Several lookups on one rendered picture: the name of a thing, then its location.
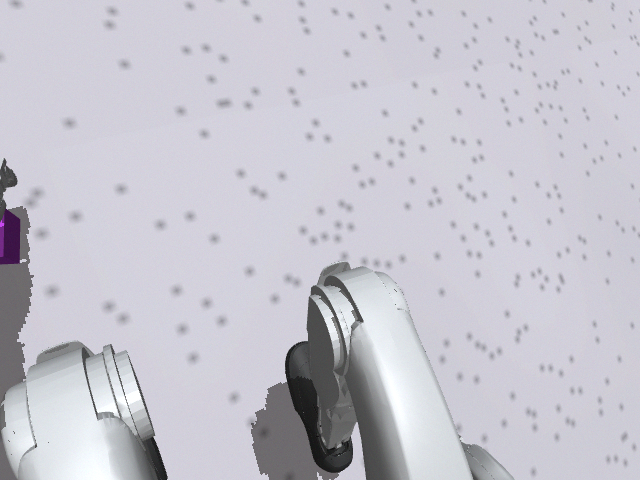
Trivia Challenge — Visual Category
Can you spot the cube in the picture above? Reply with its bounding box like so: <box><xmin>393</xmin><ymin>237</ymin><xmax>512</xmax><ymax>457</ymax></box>
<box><xmin>0</xmin><ymin>209</ymin><xmax>20</xmax><ymax>264</ymax></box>

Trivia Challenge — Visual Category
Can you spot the left robot foot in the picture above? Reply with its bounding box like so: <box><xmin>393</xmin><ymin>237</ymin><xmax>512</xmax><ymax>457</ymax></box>
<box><xmin>146</xmin><ymin>437</ymin><xmax>167</xmax><ymax>480</ymax></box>

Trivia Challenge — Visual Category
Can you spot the right robot foot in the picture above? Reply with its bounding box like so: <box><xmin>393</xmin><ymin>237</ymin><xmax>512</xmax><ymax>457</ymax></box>
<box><xmin>285</xmin><ymin>341</ymin><xmax>353</xmax><ymax>473</ymax></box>

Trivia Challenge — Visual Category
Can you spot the right robot hand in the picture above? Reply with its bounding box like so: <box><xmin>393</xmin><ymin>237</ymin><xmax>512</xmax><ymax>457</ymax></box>
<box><xmin>459</xmin><ymin>435</ymin><xmax>515</xmax><ymax>480</ymax></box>

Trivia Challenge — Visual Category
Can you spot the left robot hand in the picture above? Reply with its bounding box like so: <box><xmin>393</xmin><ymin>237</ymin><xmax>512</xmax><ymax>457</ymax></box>
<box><xmin>0</xmin><ymin>158</ymin><xmax>17</xmax><ymax>222</ymax></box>

